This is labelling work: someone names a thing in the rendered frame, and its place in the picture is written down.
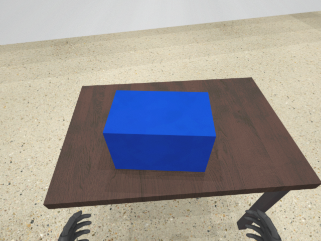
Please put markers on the left robot hand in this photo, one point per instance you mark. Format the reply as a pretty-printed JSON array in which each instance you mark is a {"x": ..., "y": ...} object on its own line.
[{"x": 69, "y": 231}]

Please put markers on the right robot hand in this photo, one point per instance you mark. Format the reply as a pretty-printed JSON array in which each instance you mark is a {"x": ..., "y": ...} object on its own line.
[{"x": 267, "y": 229}]

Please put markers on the table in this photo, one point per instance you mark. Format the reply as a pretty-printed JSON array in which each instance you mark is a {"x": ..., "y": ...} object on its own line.
[{"x": 253, "y": 152}]

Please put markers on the carton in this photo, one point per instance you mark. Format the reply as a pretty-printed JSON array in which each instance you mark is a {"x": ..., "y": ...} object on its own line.
[{"x": 160, "y": 130}]

